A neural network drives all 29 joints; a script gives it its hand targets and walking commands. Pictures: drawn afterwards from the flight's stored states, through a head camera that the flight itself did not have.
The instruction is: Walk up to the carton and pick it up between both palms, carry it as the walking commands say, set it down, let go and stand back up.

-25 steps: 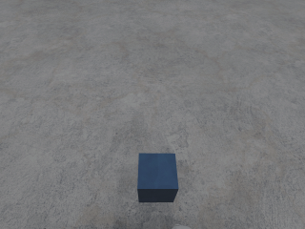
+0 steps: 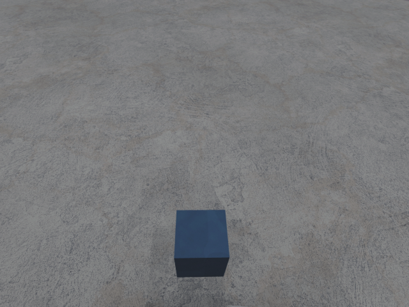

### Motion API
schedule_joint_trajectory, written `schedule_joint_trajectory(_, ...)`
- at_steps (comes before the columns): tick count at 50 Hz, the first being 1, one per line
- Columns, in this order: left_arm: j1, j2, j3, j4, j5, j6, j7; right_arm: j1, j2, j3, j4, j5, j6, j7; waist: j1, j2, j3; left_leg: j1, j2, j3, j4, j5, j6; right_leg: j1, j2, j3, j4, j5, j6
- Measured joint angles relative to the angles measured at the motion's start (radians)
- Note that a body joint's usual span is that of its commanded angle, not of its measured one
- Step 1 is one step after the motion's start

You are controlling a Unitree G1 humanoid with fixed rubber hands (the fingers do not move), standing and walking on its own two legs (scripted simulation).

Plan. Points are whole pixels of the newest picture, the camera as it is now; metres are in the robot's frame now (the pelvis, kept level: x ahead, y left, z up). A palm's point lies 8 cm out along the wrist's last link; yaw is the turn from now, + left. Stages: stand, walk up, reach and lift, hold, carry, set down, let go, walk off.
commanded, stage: walk up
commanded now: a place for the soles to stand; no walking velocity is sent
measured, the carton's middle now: (200, 244) +0.48 -0.01 -0.61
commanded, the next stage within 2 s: reach and lift in 1.40 s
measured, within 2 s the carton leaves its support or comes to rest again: neither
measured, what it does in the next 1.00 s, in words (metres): steps on the spot: left foot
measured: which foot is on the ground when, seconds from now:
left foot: up 0.00-0.24, down 0.26-1.00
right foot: down 0.00-1.00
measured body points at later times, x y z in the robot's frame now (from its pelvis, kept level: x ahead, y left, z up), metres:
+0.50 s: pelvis +0.03 -0.02 +0.00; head +0.05 -0.01 +0.45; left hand +0.13 +0.30 -0.12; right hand +0.08 -0.36 -0.10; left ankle +0.08 +0.15 -0.69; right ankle +0.05 -0.12 -0.70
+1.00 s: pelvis +0.04 -0.01 +0.00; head +0.07 +0.00 +0.45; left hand +0.13 +0.31 -0.11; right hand +0.10 -0.34 -0.10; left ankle +0.08 +0.15 -0.69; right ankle +0.05 -0.12 -0.69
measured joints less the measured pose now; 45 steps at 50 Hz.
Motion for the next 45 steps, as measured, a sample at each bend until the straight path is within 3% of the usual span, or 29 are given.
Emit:
schedule_joint_trajectory(4,0.0,-0.01,0.0,-0.012,0.0,-0.002,0.0,0.0,-0.006,0.0,0.0,0.0,0.002,-0.009,0.021,-0.004,0.004,-0.091,-0.015,0.0,0.137,0.0,0.0,0.013,0.004,0.0,-0.029,0.01,-0.014)
schedule_joint_trajectory(10,0.0,-0.014,0.0,-0.016,0.0,0.005,0.0,0.001,-0.006,0.0,-0.001,0.0,0.002,-0.009,0.04,-0.005,0.026,-0.128,-0.015,-0.001,0.114,-0.005,0.0,0.054,0.008,-0.001,-0.044,0.0,-0.013)
schedule_joint_trajectory(13,0.0,-0.018,-0.001,-0.018,0.0,0.016,0.0,0.001,-0.01,0.0,-0.001,0.0,-0.004,-0.013,0.034,0.006,0.026,-0.053,-0.013,-0.003,-0.04,0.044,0.003,0.066,0.021,-0.002,-0.031,-0.014,-0.006)
schedule_joint_trajectory(14,-0.001,-0.019,0.0,-0.026,0.0,0.017,0.0,0.001,-0.012,0.0,-0.001,0.0,-0.011,-0.018,0.03,0.007,0.028,-0.054,-0.01,-0.002,-0.049,0.105,0.002,0.05,0.025,-0.001,0.0,-0.025,-0.006)
schedule_joint_trajectory(17,0.0,-0.007,0.0,-0.045,0.0,0.025,0.0,0.001,0.013,0.0,0.0,0.0,-0.012,-0.022,0.004,-0.016,0.027,-0.07,-0.008,-0.003,-0.031,0.098,-0.001,-0.004,0.023,-0.001,0.077,-0.094,-0.005)
schedule_joint_trajectory(21,0.0,0.002,0.0,-0.055,0.0,0.025,0.0,0.001,0.016,0.0,0.0,0.0,-0.009,-0.023,-0.02,-0.033,0.026,-0.073,-0.003,-0.002,-0.031,0.089,-0.001,-0.027,-0.013,0.001,0.051,-0.088,-0.005)
schedule_joint_trajectory(24,0.0,-0.003,0.0,-0.04,0.0,0.021,0.0,0.0,0.017,0.0,0.0,0.0,0.009,-0.022,-0.016,-0.033,0.026,-0.073,0.003,-0.002,-0.02,0.078,-0.002,-0.011,-0.015,-0.004,-0.005,0.029,0.008)
schedule_joint_trajectory(33,0.0,-0.036,0.0,-0.014,0.0,0.015,0.0,0.001,0.009,0.0,-0.001,0.0,0.013,-0.017,0.001,0.002,0.026,-0.053,-0.01,-0.002,-0.046,0.07,-0.002,-0.003,-0.012,-0.007,-0.017,0.012,0.01)
schedule_joint_trajectory(45,0.0,-0.031,0.0,-0.005,0.0,0.01,0.0,0.001,0.028,0.0,0.0,0.0,0.01,-0.017,0.001,-0.008,0.026,-0.044,-0.019,-0.002,-0.047,0.06,-0.01,0.01,-0.022,-0.007,-0.019,-0.003,0.009)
